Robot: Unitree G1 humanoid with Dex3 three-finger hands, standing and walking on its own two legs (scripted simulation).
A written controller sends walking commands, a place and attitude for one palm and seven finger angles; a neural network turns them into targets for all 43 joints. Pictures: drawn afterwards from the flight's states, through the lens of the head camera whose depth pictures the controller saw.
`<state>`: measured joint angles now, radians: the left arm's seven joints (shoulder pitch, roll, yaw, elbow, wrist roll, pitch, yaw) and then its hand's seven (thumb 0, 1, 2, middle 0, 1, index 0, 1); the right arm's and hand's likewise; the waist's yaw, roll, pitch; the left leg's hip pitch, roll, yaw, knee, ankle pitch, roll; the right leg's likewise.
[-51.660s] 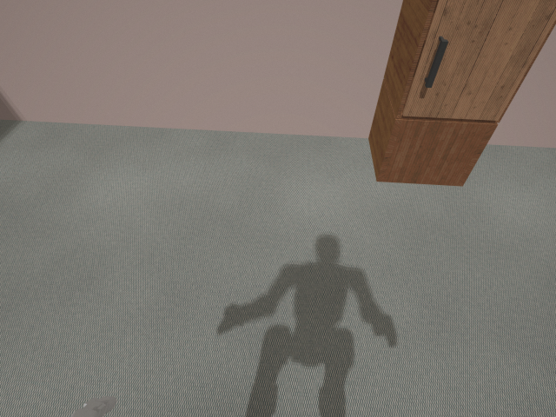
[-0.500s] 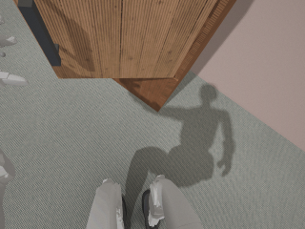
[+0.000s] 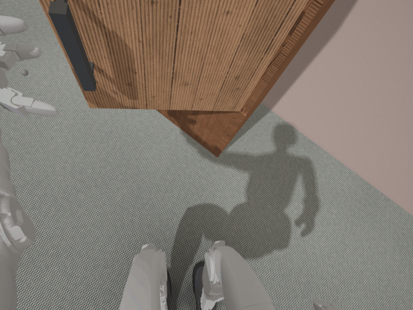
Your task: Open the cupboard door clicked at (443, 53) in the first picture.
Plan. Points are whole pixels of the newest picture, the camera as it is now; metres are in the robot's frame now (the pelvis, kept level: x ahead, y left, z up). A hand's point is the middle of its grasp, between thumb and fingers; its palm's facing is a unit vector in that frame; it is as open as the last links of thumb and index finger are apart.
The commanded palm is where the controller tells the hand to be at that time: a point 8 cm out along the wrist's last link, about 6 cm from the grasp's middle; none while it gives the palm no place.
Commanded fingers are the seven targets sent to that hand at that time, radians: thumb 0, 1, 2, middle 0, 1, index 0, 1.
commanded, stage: move the hooked fingers beside the handle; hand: left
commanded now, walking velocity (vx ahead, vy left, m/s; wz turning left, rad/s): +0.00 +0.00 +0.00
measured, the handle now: (78, 45) +0.57 +0.21 +0.05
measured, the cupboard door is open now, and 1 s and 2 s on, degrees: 42 42 42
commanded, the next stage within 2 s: slide the fingers in behind the handle in 0.14 s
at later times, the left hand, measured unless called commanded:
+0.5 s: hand (38, 74) +0.51 +0.27 +0.03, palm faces +0.04 -1.00 -0.02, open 14.0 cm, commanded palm +0.51 +0.28 +0.04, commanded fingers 0.00 -0.50 0.30 -0.30 -1.20 -0.30 -1.20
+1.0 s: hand (51, 76) +0.51 +0.24 +0.04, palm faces +0.06 -1.00 -0.02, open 14.0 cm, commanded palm +0.50 +0.26 +0.04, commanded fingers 0.00 -0.50 0.30 -0.30 -1.20 -0.30 -1.20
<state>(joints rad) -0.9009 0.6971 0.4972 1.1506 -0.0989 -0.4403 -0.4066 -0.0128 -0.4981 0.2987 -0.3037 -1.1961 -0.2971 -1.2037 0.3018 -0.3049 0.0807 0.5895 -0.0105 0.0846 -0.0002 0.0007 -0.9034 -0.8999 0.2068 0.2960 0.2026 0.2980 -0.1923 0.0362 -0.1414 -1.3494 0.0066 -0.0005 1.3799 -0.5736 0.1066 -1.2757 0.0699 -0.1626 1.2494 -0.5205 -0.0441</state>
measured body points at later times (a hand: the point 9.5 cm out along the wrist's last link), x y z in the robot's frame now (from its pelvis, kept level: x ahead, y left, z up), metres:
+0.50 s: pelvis +0.00 -0.01 +0.00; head +0.19 +0.05 +0.40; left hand +0.50 +0.32 +0.03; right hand +0.02 -0.28 -0.10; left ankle +0.02 +0.05 -0.60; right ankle +0.03 -0.11 -0.60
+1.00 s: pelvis +0.01 -0.01 +0.00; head +0.18 +0.04 +0.42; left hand +0.50 +0.30 +0.04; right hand +0.04 -0.28 -0.10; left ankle +0.02 +0.05 -0.60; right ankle +0.03 -0.11 -0.60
